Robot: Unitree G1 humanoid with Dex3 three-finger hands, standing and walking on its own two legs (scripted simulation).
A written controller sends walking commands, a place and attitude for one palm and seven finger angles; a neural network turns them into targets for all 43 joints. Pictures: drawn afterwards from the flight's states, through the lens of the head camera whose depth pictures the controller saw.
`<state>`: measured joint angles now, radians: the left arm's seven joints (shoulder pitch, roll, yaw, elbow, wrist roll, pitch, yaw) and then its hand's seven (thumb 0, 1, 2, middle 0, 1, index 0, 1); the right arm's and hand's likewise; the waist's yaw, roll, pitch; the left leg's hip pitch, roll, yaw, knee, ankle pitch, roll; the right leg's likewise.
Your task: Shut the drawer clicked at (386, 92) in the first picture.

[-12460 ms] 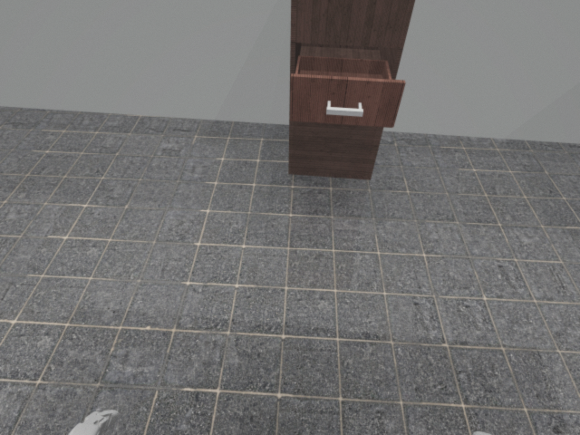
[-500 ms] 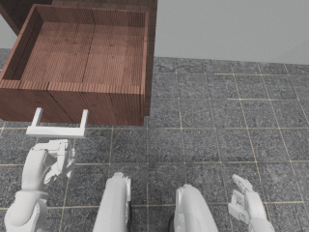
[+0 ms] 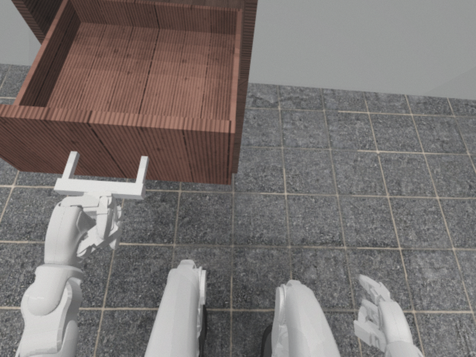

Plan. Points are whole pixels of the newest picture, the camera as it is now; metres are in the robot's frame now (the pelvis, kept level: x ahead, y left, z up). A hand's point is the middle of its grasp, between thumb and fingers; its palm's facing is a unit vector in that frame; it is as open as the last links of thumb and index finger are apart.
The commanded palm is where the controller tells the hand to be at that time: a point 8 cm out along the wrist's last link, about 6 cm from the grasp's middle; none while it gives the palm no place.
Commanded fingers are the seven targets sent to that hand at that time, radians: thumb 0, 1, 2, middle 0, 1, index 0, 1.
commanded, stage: push the drawer shut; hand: left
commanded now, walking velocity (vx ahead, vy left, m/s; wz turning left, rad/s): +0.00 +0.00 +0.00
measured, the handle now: (105, 175) +0.37 +0.25 +0.03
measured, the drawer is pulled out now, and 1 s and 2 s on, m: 0.27 0.14 0.03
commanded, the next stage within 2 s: none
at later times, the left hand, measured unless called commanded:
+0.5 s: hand (122, 188) +0.36 +0.22 +0.02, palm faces +0.00 -1.00 -0.07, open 2.8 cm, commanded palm +0.38 +0.25 +0.03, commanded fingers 0.00 0.90 0.90 -1.40 -1.60 -1.40 -1.60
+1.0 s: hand (130, 149) +0.43 +0.22 +0.02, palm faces +0.01 -1.00 -0.06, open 2.7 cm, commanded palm +0.44 +0.25 +0.03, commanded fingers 0.00 0.90 0.90 -1.40 -1.60 -1.40 -1.60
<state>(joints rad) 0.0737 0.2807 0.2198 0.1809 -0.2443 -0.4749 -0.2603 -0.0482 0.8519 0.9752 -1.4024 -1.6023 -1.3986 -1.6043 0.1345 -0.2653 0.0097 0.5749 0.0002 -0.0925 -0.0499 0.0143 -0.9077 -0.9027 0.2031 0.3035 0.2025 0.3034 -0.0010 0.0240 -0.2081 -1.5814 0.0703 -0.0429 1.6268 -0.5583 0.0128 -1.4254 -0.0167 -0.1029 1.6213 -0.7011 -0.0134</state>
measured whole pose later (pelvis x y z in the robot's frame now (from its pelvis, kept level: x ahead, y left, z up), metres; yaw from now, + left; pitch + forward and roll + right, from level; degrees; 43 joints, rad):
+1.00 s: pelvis -0.01 +0.00 +0.00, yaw -2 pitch +30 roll -5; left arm -0.53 0.42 0.33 0.78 -0.18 -0.49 -0.28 -0.07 0.76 0.96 -1.40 -1.60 -1.40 -1.60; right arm 0.20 -0.28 0.04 0.64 -0.02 -0.03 -0.06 0.01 -0.91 -0.90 0.20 0.30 0.20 0.30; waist -0.07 0.02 -0.19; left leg -1.60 0.05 -0.06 1.61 -0.54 0.01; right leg -1.46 0.01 -0.09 1.60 -0.66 -0.01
